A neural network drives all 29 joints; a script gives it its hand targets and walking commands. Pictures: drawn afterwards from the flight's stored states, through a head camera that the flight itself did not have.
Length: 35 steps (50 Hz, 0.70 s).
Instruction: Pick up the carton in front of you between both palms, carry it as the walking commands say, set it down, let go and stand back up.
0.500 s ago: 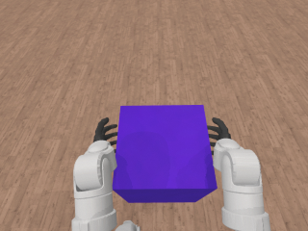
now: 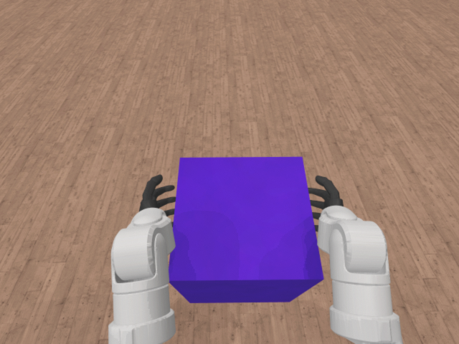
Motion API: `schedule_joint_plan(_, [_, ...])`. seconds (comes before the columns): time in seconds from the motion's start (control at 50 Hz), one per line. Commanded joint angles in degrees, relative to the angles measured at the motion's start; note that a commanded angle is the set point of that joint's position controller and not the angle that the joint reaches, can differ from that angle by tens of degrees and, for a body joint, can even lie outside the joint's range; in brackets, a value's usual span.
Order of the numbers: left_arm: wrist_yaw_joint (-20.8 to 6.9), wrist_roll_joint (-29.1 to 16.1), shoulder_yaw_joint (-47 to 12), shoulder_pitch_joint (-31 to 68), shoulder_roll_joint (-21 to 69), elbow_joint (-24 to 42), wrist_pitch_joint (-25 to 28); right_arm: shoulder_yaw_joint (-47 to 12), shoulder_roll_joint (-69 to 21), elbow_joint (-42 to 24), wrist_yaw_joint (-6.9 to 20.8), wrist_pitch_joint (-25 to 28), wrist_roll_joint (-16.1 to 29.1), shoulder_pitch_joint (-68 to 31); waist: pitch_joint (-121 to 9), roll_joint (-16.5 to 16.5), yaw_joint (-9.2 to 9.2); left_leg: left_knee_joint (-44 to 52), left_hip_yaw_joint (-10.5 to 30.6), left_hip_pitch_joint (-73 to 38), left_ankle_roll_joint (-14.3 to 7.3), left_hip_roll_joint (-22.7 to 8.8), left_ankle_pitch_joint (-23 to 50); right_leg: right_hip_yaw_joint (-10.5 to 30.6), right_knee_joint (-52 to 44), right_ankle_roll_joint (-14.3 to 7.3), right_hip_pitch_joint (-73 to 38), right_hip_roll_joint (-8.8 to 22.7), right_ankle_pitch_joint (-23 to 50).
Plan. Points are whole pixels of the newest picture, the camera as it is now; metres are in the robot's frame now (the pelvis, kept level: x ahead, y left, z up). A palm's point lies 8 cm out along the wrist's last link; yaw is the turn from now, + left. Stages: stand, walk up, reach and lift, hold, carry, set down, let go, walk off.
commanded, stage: carry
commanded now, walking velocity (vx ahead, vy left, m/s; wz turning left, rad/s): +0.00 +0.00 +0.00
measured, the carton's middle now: (240, 237) +0.32 +0.00 -0.01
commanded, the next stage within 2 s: hold in 1.92 s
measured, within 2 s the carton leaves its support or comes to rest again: neither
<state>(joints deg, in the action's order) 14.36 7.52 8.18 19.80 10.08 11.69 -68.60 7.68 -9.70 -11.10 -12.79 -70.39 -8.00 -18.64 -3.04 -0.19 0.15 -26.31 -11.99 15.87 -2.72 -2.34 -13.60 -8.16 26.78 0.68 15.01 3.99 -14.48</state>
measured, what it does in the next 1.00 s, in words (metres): stands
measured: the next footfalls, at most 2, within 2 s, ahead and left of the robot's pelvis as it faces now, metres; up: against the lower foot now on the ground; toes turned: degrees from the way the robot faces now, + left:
none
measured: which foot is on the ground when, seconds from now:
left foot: down 0.00-1.00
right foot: down 0.00-1.00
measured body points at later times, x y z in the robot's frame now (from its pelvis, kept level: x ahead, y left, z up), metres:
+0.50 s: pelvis +0.06 -0.01 +0.00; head +0.05 -0.01 +0.45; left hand +0.36 +0.13 +0.08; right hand +0.36 -0.16 +0.08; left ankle +0.00 +0.09 -0.73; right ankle -0.01 -0.12 -0.73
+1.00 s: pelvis +0.02 -0.01 +0.00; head -0.01 -0.01 +0.45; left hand +0.31 +0.14 +0.04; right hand +0.31 -0.16 +0.03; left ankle +0.00 +0.09 -0.74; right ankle -0.01 -0.12 -0.74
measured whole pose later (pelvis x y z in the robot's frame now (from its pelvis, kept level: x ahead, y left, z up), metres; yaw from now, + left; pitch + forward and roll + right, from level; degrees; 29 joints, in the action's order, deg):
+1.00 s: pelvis +0.02 -0.01 +0.00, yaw +0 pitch +2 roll +0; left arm 8.1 12.3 7.6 14.1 8.5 -7.6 -50.7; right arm 6.0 -8.3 7.6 -9.7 -53.3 -11.7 -13.2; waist -7.1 0.0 0.3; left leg -29.9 -9.8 14.4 -0.4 -3.6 -17.1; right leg -9.4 29.7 0.1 13.3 3.7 -18.0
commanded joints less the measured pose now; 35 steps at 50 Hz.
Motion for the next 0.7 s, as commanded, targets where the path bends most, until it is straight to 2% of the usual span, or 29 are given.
schedule_joint_plan(0.0, [-25.1,-24.3,-37.6,19.8,59.0,-6.8,-2.4,-38.5,-57.4,-0.7,22.5,0.1,25.0,-27.9,-22.3,-2.1,-0.2,-3.9,6.1,-11.4,2.0,-7.6,31.9,4.2,2.0,-0.4,-7.5,7.0,34.5])
schedule_joint_plan(0.04, [-25.5,-24.1,-37.1,20.4,59.2,-8.8,-2.2,-38.2,-57.8,1.5,22.9,0.1,25.1,-28.6,-21.8,-1.8,-0.28,-5.3,5.8,-10.2,2.5,-7.1,35.0,3.7,3.5,0.0,-7.7,6.4,38.9])
schedule_joint_plan(0.16, [-25.4,-25.4,-37.0,26.4,60.6,-7.2,-1.4,-38.3,-59.4,1.0,22.8,0.7,26.8,-34.5,-21.0,-2.1,-0.2,-5.1,5.4,-7.7,3.6,-5.8,31.2,3.2,4.0,0.0,-9.9,6.0,42.8])
schedule_joint_plan(0.32, [-24.6,-25.4,-37.4,25.5,60.3,-5.4,-1.7,-38.1,-59.2,-0.5,22.3,0.7,26.9,-33.3,-22.5,0.8,-0.12,-5.3,5.8,-11.4,2.9,-6.3,38.8,2.2,4.2,0.2,-9.2,4.4,37.0])
schedule_joint_plan(0.46, [-24.9,-25.3,-37.8,24.3,60.5,-5.8,-1.6,-38.3,-59.3,-0.2,22.4,0.8,26.4,-31.8,-22.3,-0.3,-0.1,-4.8,5.8,-10.6,3.1,-6.0,34.9,2.4,3.9,-0.1,-10.6,4.9,39.2])
schedule_joint_plan(0.58, [-26.2,-24.4,-38.4,23.8,62.4,-9.4,0.8,-38.9,-61.0,3.5,23.6,3.0,25.6,-30.8,-21.8,0.4,-0.05,-4.7,6.6,-11.1,2.6,-7.0,35.4,2.6,3.7,-0.1,-9.5,5.1,34.4])
schedule_joint_plan(0.68, [-27.6,-22.5,-37.7,22.1,63.2,-13.8,5.2,-38.7,-61.6,7.5,24.8,7.6,24.0,-29.1,-20.9,0.2,-0.07,-4.9,7.0,-9.7,2.3,-7.5,29.8,3.0,3.7,-0.5,-8.9,5.9,31.1])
